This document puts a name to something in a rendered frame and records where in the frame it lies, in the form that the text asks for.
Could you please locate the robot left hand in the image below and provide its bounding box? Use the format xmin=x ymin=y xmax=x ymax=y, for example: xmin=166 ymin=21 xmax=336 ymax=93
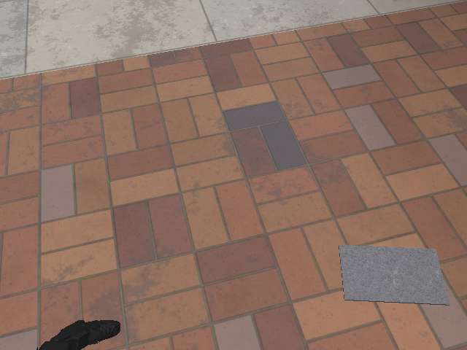
xmin=36 ymin=320 xmax=120 ymax=350

